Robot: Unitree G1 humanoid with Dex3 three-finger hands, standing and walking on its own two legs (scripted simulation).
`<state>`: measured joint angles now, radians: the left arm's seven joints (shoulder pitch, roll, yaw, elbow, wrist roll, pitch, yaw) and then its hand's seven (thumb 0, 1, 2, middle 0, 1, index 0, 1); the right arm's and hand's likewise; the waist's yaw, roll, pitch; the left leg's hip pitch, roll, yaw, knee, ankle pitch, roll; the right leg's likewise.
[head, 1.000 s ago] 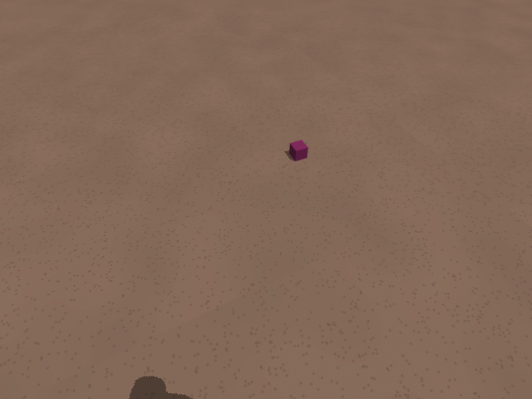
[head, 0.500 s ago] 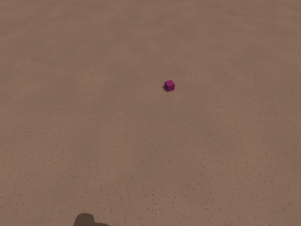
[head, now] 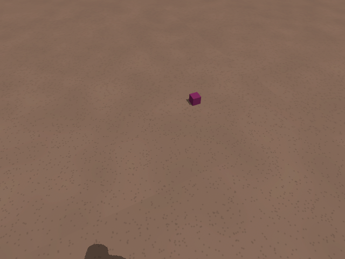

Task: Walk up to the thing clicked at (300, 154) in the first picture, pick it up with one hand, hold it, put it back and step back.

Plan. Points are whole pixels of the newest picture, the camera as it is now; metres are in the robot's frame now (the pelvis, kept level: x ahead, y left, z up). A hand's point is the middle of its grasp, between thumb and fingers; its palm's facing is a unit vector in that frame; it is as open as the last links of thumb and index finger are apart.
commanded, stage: stand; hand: left
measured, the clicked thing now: (194, 98) +1.52 -0.15 -0.75
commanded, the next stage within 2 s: walk up in 0.12 s
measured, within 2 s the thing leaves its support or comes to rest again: neither
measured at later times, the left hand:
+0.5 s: hand out of the picture +0.17 +0.21 -0.15, palm faces -0.10 -0.89 -0.45, open 7.4 cm
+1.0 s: hand (133, 183) +0.40 +0.15 -0.18, palm faces -0.26 -0.91 -0.34, open 7.4 cm
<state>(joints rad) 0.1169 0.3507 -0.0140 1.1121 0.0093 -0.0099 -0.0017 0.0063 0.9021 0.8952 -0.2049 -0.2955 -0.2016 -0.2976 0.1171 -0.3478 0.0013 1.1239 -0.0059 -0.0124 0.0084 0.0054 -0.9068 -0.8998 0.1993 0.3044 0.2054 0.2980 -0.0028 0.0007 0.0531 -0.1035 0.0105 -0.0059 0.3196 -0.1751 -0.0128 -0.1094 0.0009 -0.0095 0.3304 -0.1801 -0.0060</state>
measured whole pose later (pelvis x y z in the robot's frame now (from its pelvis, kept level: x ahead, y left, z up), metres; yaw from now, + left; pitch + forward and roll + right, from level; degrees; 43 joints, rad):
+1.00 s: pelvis +0.31 -0.10 -0.02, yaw -13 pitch -2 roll -1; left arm 0.32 0.43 0.03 0.92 0.00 -0.05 -0.03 0.01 0.90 0.90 -0.21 -0.30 -0.20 -0.30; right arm 0.20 -0.38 -0.09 0.86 -0.02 -0.09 0.07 0.01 -0.91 -0.90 0.20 0.30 0.21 0.30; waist 0.00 -0.03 0.08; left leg -0.34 0.08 0.10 0.60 -0.23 0.02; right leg -0.29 0.03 0.04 1.08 -0.46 -0.05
